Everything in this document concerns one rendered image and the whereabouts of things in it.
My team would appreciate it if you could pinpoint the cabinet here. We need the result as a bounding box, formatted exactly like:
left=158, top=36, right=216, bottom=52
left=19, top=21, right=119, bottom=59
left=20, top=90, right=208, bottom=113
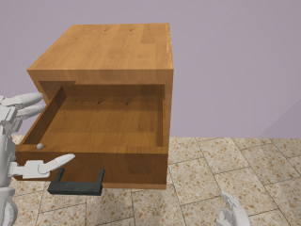
left=27, top=23, right=174, bottom=190

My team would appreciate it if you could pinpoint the handle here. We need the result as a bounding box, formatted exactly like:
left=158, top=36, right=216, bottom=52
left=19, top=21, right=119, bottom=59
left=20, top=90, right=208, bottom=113
left=47, top=168, right=105, bottom=196

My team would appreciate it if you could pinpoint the drawer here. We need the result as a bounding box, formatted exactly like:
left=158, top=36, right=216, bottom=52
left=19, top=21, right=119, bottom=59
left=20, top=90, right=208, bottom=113
left=13, top=84, right=168, bottom=185

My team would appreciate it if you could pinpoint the right robot hand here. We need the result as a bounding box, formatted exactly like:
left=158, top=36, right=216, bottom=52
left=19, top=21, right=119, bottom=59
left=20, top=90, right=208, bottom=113
left=216, top=190, right=252, bottom=226

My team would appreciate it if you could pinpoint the left robot forearm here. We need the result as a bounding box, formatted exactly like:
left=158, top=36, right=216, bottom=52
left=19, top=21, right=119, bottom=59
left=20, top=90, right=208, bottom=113
left=0, top=186, right=18, bottom=226

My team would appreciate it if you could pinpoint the left robot hand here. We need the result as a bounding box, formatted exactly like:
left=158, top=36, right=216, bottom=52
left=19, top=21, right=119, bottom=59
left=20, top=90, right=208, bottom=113
left=0, top=92, right=75, bottom=187

